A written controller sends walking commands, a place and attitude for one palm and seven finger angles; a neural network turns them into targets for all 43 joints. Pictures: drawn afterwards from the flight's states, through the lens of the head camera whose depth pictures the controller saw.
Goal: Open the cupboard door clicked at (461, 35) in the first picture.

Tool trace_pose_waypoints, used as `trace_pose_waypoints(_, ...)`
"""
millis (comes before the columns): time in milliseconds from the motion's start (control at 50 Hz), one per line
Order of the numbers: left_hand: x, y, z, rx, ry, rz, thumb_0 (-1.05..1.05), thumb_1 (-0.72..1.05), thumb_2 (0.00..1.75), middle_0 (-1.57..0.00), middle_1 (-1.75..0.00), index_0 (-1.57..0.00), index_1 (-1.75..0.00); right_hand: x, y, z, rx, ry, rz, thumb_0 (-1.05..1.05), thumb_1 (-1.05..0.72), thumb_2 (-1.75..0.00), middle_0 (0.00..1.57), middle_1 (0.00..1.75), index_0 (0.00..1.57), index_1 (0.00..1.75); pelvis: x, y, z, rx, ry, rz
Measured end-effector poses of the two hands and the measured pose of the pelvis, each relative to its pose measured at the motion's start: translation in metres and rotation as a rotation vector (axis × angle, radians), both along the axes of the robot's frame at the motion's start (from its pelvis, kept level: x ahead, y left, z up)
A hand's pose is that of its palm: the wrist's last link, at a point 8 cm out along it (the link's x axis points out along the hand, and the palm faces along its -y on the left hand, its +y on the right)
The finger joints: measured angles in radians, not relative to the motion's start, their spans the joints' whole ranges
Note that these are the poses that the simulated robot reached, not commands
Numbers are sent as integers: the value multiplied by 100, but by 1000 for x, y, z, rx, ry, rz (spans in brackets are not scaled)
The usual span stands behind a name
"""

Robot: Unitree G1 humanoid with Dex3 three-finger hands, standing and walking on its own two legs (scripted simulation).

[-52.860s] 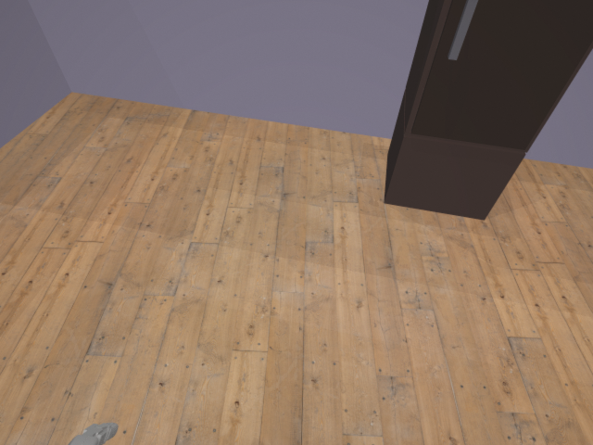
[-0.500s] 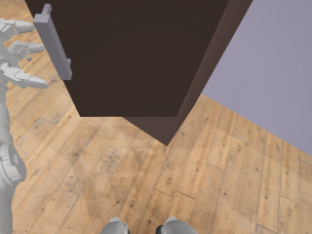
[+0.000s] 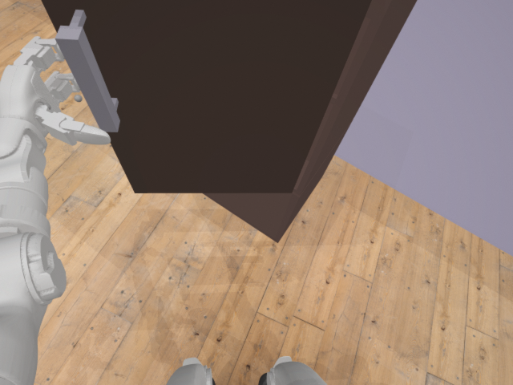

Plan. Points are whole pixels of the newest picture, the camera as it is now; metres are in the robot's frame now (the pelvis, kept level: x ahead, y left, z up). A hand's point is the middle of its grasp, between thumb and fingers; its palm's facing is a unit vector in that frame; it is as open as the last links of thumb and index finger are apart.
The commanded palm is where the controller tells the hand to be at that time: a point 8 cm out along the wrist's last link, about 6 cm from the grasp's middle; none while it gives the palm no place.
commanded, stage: slide the fingers in behind the handle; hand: left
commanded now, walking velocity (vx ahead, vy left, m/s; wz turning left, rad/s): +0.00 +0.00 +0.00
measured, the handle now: (96, 76) +0.56 +0.20 +0.11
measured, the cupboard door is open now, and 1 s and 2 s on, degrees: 37 37 40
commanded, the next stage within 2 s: close the thumb around the handle in 0.78 s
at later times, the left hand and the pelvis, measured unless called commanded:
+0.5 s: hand (94, 100) +0.50 +0.20 +0.12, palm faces -0.03 -1.00 +0.00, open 14.0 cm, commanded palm +0.48 +0.24 +0.11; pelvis +0.00 -0.01 +0.00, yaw +0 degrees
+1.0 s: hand (102, 98) +0.51 +0.19 +0.12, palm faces -0.03 -1.00 +0.00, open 13.7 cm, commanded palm +0.49 +0.23 +0.11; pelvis +0.00 -0.01 +0.00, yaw +0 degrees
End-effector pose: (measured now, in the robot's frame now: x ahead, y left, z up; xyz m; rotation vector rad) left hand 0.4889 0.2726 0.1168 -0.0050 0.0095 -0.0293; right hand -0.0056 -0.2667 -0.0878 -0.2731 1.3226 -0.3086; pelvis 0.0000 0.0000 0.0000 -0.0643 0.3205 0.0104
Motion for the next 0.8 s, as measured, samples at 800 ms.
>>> trace_pose_waypoints(800,-8,-23,2,3,-4,0,-1,-50,30,-30,-120,-30,-120,5,-4,-3,28,-28,-2,0,-90,-89,20,30,20,30,1,-7,2,10,-22,0)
